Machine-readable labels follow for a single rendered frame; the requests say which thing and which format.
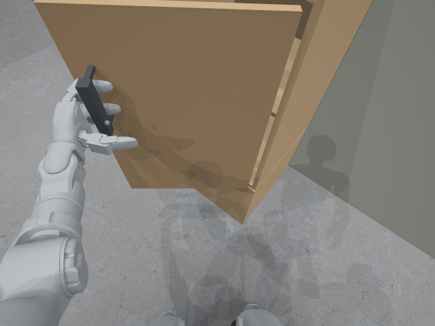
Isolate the left robot upper arm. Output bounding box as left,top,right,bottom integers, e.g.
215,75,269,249
0,236,88,326

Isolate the handle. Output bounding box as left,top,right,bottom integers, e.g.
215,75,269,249
75,65,114,137

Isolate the left robot forearm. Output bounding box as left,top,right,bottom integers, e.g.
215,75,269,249
0,141,86,301

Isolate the right robot shin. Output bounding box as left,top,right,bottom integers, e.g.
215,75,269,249
242,304,258,313

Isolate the robot shin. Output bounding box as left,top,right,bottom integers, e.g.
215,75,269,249
242,304,258,313
161,312,176,317

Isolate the left robot shin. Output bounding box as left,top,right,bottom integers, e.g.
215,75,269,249
161,312,176,317

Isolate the robot left hand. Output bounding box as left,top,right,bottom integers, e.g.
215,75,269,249
52,78,138,156

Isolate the cupboard door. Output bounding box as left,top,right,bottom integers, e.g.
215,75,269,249
34,0,302,189

